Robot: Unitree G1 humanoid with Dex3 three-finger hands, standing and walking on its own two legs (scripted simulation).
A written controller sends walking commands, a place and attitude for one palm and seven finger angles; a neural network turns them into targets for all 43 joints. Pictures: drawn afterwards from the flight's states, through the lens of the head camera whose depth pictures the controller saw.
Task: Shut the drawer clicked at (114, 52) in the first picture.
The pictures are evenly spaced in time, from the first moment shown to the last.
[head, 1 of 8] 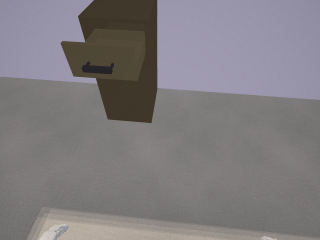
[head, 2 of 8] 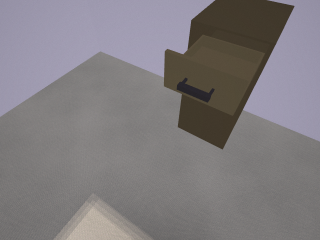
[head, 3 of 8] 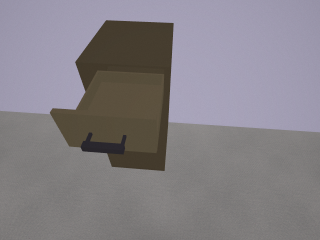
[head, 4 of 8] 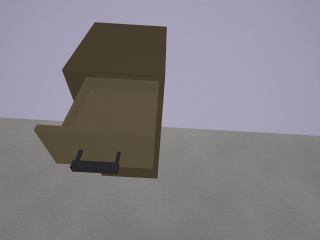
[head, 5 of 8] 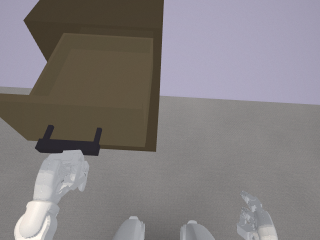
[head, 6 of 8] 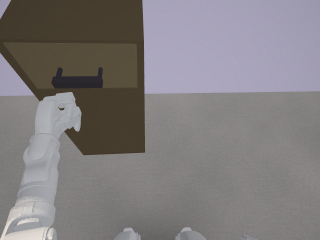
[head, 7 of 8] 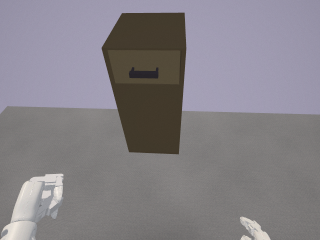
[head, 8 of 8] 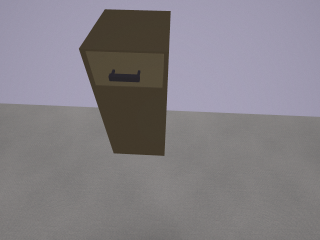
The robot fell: no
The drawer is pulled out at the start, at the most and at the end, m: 0.28 0.28 0.00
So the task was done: yes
